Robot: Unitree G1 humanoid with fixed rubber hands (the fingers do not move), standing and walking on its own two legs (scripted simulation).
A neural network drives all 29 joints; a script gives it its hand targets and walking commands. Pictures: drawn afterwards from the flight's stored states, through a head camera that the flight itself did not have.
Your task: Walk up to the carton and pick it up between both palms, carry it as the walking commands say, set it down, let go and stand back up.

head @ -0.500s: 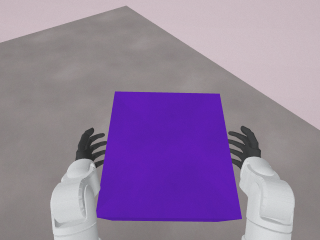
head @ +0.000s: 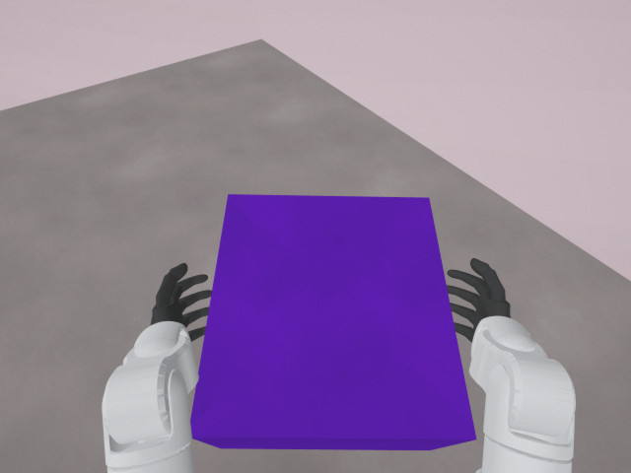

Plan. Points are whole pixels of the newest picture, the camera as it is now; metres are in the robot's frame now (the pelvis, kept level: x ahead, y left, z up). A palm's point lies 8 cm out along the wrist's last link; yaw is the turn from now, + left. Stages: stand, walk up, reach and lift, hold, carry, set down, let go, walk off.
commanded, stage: carry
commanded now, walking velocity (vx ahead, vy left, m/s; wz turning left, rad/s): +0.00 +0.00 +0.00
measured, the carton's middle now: (327, 320) +0.31 +0.00 +0.02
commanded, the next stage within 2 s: hold in 1.56 s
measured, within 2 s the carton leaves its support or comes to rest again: neither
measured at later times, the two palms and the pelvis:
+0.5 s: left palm (150, 378) +0.20 +0.18 +0.10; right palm (502, 367) +0.20 -0.17 +0.10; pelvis -0.05 +0.00 +0.00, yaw +1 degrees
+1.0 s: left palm (151, 398) +0.18 +0.18 +0.09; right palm (506, 392) +0.18 -0.17 +0.09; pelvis -0.08 +0.00 +0.00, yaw +0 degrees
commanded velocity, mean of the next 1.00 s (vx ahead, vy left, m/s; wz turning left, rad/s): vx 0.00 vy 0.00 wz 0.00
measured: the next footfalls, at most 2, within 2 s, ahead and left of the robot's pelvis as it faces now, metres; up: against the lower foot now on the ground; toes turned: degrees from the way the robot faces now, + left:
none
